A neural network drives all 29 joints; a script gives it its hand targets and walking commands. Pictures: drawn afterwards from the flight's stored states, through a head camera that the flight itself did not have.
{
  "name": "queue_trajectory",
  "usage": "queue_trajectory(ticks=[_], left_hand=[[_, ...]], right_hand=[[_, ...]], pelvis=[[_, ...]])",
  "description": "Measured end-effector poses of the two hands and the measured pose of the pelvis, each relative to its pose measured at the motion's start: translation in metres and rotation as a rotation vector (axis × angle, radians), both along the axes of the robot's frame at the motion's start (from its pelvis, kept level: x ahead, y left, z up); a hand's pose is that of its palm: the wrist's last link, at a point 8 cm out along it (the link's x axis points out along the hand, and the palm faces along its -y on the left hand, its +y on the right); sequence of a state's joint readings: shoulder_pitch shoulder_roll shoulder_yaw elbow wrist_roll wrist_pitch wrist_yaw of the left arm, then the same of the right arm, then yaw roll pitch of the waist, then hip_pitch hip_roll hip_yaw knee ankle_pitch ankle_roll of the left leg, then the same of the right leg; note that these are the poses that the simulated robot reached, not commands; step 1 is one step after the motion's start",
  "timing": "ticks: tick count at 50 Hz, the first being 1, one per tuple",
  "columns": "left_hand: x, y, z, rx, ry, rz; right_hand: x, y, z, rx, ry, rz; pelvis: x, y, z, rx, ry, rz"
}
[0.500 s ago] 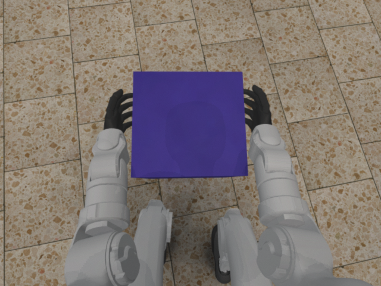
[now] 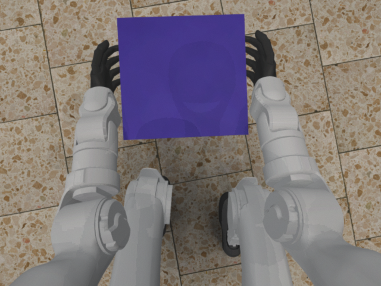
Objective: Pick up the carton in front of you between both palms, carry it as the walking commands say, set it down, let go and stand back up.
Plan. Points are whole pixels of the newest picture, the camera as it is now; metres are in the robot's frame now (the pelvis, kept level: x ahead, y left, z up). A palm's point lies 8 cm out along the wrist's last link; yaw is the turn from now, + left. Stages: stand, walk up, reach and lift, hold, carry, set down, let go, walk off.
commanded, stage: set down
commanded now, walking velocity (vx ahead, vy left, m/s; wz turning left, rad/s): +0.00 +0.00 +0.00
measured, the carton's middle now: (183, 92) +0.49 +0.07 -0.20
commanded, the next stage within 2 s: none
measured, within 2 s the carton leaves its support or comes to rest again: rests again in 1.16 s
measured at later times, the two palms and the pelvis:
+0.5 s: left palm (115, 88) +0.48 +0.23 -0.22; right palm (245, 83) +0.52 -0.07 -0.22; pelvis +0.00 +0.00 -0.07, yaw +0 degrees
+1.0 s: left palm (116, 92) +0.48 +0.23 -0.24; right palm (242, 88) +0.52 -0.07 -0.25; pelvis -0.01 -0.01 -0.08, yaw +0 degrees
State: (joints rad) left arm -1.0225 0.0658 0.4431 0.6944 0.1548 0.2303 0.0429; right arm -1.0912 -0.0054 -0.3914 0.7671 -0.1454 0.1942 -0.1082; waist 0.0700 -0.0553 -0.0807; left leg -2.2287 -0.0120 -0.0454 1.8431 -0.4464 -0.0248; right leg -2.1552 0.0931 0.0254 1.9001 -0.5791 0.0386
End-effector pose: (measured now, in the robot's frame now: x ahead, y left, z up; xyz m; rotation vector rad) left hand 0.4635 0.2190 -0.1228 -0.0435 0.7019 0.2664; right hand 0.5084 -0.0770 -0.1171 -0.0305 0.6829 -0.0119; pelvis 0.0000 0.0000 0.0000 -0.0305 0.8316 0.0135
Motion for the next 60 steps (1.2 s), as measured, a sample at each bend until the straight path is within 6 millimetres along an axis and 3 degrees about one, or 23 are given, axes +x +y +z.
queue_trajectory(ticks=[12, 16, 44, 60], left_hand=[[0.011, 0.005, -0.076, 0.01, 0.031, -0.008], [0.018, 0.013, -0.086, 0.026, 0.032, -0.01], [0.017, 0.01, -0.111, 0.016, 0.095, -0.055], [0.017, 0.018, -0.122, 0.016, 0.096, -0.05]], right_hand=[[0.014, 0.005, -0.076, -0.018, 0.026, 0.026], [0.017, 0.012, -0.093, -0.016, 0.025, 0.036], [0.011, 0.004, -0.129, -0.015, 0.083, 0.07], [0.013, 0.009, -0.131, 0.012, 0.074, 0.123]], pelvis=[[-0.008, -0.002, -0.049, 0.004, -0.045, -0.006], [-0.008, -0.003, -0.062, 0.005, -0.066, -0.001], [-0.008, -0.007, -0.08, 0.026, -0.117, -0.021], [-0.009, -0.004, -0.082, 0.021, -0.142, -0.019]])
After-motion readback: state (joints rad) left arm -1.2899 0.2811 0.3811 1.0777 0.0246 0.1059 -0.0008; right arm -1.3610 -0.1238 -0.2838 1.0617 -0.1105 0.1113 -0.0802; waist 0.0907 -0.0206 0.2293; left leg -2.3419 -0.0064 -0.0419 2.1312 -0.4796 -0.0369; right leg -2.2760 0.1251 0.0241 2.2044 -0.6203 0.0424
